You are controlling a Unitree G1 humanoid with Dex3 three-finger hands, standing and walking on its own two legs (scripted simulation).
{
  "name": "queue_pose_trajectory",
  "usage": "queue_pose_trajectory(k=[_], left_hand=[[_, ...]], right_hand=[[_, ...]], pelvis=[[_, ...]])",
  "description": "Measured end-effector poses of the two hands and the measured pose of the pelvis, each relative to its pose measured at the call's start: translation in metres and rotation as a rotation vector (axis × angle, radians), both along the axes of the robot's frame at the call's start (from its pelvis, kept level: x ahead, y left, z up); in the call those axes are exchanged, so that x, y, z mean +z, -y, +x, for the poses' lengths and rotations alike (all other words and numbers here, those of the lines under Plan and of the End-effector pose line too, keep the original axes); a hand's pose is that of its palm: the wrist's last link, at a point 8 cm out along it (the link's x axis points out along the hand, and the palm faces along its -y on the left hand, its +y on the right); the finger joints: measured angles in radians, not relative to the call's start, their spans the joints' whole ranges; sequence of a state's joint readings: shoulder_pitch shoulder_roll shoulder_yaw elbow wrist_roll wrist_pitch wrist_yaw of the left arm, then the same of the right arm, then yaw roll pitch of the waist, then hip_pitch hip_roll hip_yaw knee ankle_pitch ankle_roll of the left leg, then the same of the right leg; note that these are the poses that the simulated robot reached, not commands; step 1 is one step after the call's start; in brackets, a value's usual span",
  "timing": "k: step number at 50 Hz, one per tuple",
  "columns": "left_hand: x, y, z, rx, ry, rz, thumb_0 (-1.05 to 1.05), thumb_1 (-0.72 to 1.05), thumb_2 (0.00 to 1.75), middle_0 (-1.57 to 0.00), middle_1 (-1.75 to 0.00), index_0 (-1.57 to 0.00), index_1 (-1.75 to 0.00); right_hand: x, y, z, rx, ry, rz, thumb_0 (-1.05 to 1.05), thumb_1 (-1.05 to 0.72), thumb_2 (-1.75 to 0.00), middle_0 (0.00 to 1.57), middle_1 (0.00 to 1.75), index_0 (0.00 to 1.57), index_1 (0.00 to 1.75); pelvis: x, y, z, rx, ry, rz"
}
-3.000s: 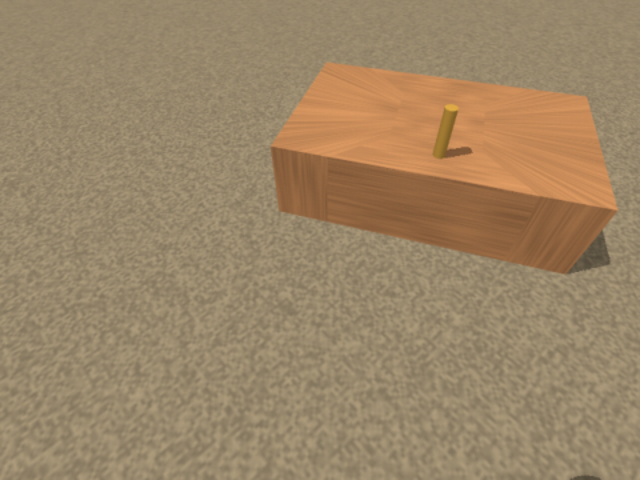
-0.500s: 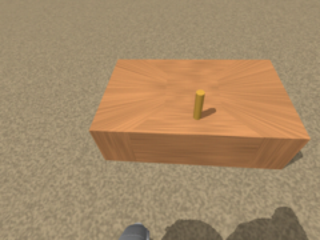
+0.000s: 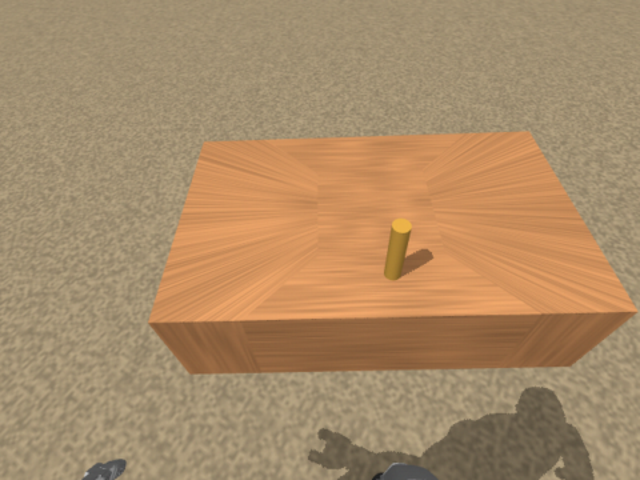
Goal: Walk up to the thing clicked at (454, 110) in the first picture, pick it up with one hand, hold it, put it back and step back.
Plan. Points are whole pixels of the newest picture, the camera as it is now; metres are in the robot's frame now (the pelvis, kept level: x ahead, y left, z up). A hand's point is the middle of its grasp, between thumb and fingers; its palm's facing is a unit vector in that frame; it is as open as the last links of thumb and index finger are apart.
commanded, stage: walk up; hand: right
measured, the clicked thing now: (396, 251) +0.65 -0.17 -0.30
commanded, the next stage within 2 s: stand in 1.90 s
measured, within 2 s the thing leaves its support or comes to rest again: neither
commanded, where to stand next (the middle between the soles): +0.21 +0.04 m, yaw +0 degrees
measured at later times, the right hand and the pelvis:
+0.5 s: hand (482, 434) +0.19 -0.21 -0.12, palm faces -0.01 +0.91 -0.42, open 7.4 cm; pelvis +0.12 +0.07 +0.00, yaw -2 degrees
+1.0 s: hand (470, 407) +0.23 -0.20 -0.14, palm faces +0.01 +0.94 -0.34, open 7.4 cm; pelvis +0.15 +0.05 +0.02, yaw -2 degrees
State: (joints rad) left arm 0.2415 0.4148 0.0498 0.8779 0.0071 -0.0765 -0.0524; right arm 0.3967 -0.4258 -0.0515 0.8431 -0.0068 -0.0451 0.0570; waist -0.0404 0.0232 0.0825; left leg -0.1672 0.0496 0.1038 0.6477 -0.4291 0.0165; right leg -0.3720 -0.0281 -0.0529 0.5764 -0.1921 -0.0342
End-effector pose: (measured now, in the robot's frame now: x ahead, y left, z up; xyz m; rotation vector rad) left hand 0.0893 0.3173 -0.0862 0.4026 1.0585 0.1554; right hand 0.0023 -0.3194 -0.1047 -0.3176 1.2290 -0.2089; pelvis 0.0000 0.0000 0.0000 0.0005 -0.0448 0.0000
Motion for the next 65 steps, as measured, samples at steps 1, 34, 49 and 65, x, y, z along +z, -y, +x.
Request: queue_pose_trajectory(k=[1,34,49,65], left_hand=[[-0.001,0.001,0.009,0.002,0.022,0.009,0.01,0.91,0.9,-0.2,-0.3,-0.2,-0.3],[-0.034,-0.063,0.098,0.09,-0.183,-0.013,0.0,0.91,0.9,-0.2,-0.29,-0.2,-0.3],[-0.012,-0.028,0.169,0.055,-0.077,-0.067,0.01,0.91,0.9,-0.2,-0.3,-0.2,-0.3],[-0.01,-0.017,0.176,0.071,-0.127,-0.086,0.0,0.91,0.9,-0.2,-0.3,-0.2,-0.3]], right_hand=[[-0.006,0.001,0.008,0.002,-0.002,0.003,0.01,-0.91,-0.9,0.2,0.3,0.2,0.3],[0.001,-0.069,0.2,0.018,0.087,-0.055,0.01,-0.91,-0.9,0.2,0.3,0.2,0.3],[0.003,-0.075,0.223,-0.001,0.065,0.012,0.01,-0.91,-0.9,0.2,0.3,0.2,0.3],[0.015,-0.057,0.22,-0.035,0.008,-0.021,0.01,-0.91,-0.9,0.2,0.3,0.2,0.3]], pelvis=[[-0.004,0.002,0.006,0.001,0.004,-0.008],[-0.005,-0.066,0.134,-0.044,0.003,-0.017],[0.014,-0.054,0.152,-0.042,0.006,0.003],[0.025,-0.048,0.163,-0.04,-0.011,0.0]])
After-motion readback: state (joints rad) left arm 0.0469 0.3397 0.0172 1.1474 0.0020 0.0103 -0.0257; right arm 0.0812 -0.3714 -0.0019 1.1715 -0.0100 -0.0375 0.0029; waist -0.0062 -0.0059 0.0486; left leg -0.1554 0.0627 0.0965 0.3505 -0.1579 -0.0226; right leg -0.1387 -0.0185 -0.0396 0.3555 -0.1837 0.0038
